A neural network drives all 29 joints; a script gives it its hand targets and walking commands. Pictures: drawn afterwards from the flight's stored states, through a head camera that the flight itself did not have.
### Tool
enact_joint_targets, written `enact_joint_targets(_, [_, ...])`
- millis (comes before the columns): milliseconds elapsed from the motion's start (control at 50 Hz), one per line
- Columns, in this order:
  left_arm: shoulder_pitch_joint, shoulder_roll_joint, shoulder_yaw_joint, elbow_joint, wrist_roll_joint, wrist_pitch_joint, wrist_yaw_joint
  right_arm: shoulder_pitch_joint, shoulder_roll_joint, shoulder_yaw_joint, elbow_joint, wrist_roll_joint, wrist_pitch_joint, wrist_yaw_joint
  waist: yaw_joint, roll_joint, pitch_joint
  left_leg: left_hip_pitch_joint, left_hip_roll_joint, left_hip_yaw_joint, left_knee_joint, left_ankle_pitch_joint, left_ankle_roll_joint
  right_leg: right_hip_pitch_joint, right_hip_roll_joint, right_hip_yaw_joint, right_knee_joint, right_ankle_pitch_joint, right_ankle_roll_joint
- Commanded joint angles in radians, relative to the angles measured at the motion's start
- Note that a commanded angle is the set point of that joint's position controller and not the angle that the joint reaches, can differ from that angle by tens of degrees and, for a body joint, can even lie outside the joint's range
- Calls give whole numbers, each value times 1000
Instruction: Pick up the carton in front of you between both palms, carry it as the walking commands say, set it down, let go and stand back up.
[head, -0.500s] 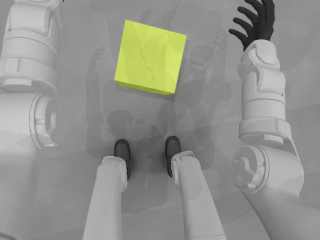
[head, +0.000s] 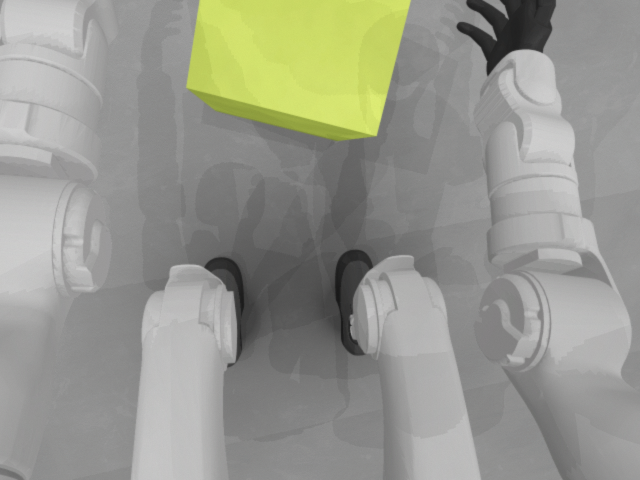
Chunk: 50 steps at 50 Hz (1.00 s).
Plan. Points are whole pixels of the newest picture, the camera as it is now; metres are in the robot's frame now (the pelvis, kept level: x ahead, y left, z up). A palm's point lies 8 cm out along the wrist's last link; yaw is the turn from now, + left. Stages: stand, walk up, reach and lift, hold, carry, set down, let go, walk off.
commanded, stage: reach and lift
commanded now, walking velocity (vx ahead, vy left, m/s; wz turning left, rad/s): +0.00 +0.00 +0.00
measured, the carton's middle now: (296, 45) +0.56 +0.01 -0.35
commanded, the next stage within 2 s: none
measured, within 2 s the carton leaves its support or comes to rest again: leaves its support in 1.22 s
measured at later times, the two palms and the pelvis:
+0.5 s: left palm out of the picture +0.59 +0.18 -0.29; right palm (441, 65) +0.53 -0.17 -0.28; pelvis -0.02 +0.00 -0.10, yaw +0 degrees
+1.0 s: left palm out of the picture +0.58 +0.15 -0.27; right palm (426, 58) +0.54 -0.15 -0.27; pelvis -0.02 +0.00 -0.10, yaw -1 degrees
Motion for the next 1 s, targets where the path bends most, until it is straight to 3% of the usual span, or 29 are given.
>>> enact_joint_targets(0, [-440,138,-59,-108,-68,-4,5,-301,-164,43,-96,60,1,-23,-48,207,-1299,805,-20,65,-28,386,-12,555,35,-107,-27,388,32])
enact_joint_targets(100, [-534,169,-107,11,-105,13,-5,-431,-191,74,5,87,16,-25,-53,188,-1130,697,-1,58,32,186,-5,503,10,-111,54,228,23])
enact_joint_targets(180, [-572,178,-121,102,-111,1,-18,-495,-197,72,102,72,2,-12,-53,157,-990,599,8,42,85,133,-1,470,2,-102,117,189,23])
enact_joint_targets(280, [-605,188,-144,131,-128,-27,-20,-539,-214,65,154,60,-28,0,-53,136,-931,563,12,28,161,192,-6,469,-1,-92,193,248,26])
enact_joint_targets(380, [-660,196,-162,48,-150,-53,-6,-593,-234,81,119,78,-56,-5,-48,144,-975,599,9,27,226,301,-8,502,13,-92,252,361,24])
enact_joint_targets(520, [-569,152,-190,54,-165,-53,-5,-499,-196,96,145,93,-57,-14,-49,160,-1032,677,-3,39,263,395,-20,548,38,-109,279,443,19])
enact_joint_targets(640, [-510,114,-157,86,-133,-50,-11,-457,-166,55,171,46,-62,-3,-41,149,-888,571,-5,28,243,336,-20,464,38,-99,267,387,18])
enact_joint_targets(760, [-578,66,-181,71,-139,-51,-6,-547,-130,90,138,66,-65,-4,-29,139,-888,566,-9,28,225,279,-13,497,44,-97,259,343,16])
enact_joint_targets(840, [-620,-59,-180,69,-104,-39,-23,-597,-16,86,137,33,-52,13,-29,132,-819,563,-21,31,208,215,-8,517,58,-97,248,285,10])
enact_joint_targets(900, [-681,-549,-219,60,-73,0,-141,-746,444,142,91,-2,-10,124,-23,146,-752,556,-47,38,214,215,0,492,87,-104,255,271,-4])
enact_joint_targets(920, [-651,-690,-195,60,-45,16,-188,-786,568,154,70,-16,14,171,-8,152,-722,540,-58,48,219,213,4,472,93,-105,266,258,-7])
enact_joint_targets(980, [-544,-891,-123,30,6,53,-272,-801,740,170,58,-29,66,266,37,124,-665,441,-68,70,227,201,24,432,108,-106,279,227,-11])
